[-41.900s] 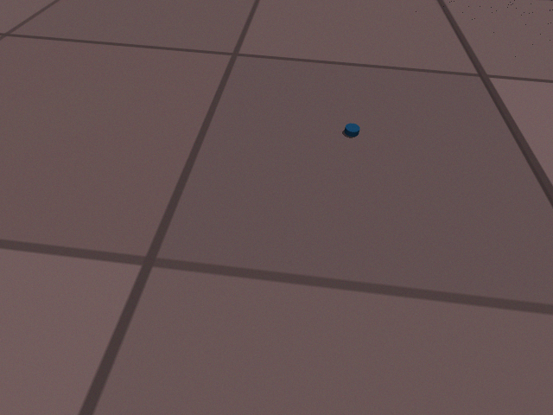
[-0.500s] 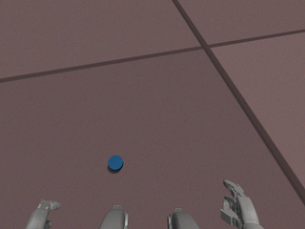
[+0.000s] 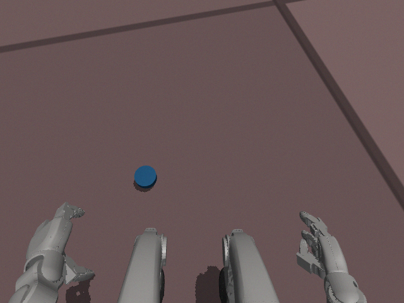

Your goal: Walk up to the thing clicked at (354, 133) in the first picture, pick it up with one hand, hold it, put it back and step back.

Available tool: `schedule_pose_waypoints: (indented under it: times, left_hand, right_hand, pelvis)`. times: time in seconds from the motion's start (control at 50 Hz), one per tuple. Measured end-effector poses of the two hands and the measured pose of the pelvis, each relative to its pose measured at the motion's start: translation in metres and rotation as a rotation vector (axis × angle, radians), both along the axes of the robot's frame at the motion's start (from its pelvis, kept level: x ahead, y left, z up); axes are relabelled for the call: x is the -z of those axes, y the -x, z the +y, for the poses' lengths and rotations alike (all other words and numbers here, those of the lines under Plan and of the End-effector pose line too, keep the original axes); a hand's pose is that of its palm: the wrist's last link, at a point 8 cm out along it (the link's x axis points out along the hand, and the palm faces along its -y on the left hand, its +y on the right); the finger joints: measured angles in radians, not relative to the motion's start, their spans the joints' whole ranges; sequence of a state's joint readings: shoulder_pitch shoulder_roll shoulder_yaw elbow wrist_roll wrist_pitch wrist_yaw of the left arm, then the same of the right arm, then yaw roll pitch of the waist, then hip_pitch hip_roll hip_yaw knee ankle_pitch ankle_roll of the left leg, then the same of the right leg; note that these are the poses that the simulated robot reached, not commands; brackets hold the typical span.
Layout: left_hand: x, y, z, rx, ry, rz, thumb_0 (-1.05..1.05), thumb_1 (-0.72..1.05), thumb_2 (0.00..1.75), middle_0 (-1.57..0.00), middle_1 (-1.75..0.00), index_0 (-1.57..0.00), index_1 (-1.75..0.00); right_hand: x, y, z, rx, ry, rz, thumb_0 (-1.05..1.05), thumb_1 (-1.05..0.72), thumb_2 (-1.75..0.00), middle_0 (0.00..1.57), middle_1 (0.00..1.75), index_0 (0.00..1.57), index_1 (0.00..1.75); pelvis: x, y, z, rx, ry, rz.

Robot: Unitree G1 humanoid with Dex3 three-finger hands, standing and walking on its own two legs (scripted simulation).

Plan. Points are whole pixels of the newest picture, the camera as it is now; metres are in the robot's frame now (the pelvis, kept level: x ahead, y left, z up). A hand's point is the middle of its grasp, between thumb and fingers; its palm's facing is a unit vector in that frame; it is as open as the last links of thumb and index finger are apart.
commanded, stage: rise first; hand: left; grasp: from above
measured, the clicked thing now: (145, 177) +0.51 +0.19 -0.55
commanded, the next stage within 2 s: none
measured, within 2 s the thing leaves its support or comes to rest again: neither
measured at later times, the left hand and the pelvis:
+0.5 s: hand (107, 201) +0.36 +0.25 -0.31, palm faces -0.47 -0.10 -0.88, open 13.8 cm; pelvis -0.06 +0.00 -0.17, yaw -3 degrees
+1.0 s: hand (120, 186) +0.43 +0.24 -0.39, palm faces -0.46 +0.01 -0.89, open 14.2 cm; pelvis -0.05 +0.01 -0.22, yaw -6 degrees
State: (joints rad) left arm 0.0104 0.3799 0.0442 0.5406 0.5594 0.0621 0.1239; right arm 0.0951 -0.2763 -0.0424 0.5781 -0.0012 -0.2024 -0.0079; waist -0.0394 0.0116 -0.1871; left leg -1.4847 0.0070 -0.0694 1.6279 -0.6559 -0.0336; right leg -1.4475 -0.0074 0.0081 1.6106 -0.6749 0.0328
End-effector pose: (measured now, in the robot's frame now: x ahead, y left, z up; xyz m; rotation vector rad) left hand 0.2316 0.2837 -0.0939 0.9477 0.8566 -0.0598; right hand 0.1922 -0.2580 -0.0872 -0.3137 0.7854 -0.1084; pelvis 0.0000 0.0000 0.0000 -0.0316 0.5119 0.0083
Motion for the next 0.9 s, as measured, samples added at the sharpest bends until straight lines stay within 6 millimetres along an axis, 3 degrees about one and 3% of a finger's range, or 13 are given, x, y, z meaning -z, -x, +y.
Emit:
schedule_pose_waypoints:
  times: [0.1,0.22,0.38,0.5,0.6,0.9]
  left_hand:
    - [0.037,-0.039,-0.007,0.116,-0.094,-0.064,0.0,-0.54,0.99,-0.1,-1.03,-0.09,-1.04]
    - [0.078,-0.073,-0.01,0.224,-0.189,-0.083,0.0,-0.53,1.01,-0.1,-1.04,-0.09,-1.05]
    - [0.131,-0.11,-0.019,0.431,-0.264,-0.105,0.0,-0.49,1.0,-0.13,-1.01,-0.12,-1.02]
    - [0.162,-0.137,-0.026,0.544,-0.325,-0.159,0.0,-0.49,1.01,-0.12,-1.02,-0.11,-1.02]
    - [0.179,-0.158,-0.032,0.59,-0.363,-0.193,0.0,-0.52,1.04,-0.1,-1.02,-0.09,-1.02]
    - [0.22,-0.192,-0.043,0.661,-0.378,-0.169,0.0,-0.55,1.05,-0.08,-0.99,-0.07,-1.0]
  right_hand:
    - [0.058,0.022,-0.009,0.021,-0.01,0.08,0.01,-0.9,-0.9,0.2,0.3,0.21,0.3]
    - [0.12,0.067,-0.015,0.041,-0.026,0.214,0.01,-0.9,-0.9,0.2,0.3,0.21,0.3]
    - [0.175,0.138,-0.022,0.097,-0.003,0.38,0.01,-0.88,-0.89,0.2,0.3,0.21,0.3]
    - [0.197,0.178,-0.024,0.145,0.034,0.485,0.01,-0.88,-0.89,0.2,0.3,0.21,0.3]
    - [0.205,0.197,-0.02,0.171,0.051,0.545,0.01,-0.89,-0.89,0.2,0.3,0.21,0.3]
    - [0.224,0.208,-0.003,0.163,0.049,0.605,0.01,-0.9,-0.9,0.2,0.3,0.21,0.3]
  pelvis:
    - [0.041,0.015,-0.003,0.011,-0.001,0.046]
    - [0.085,0.035,-0.006,0.022,0.001,0.075]
    - [0.14,0.054,-0.005,0.034,0.015,0.074]
    - [0.171,0.06,0.0,0.036,0.034,0.069]
    - [0.185,0.06,0.004,0.036,0.048,0.072]
    - [0.212,0.055,0.012,0.042,0.073,0.093]
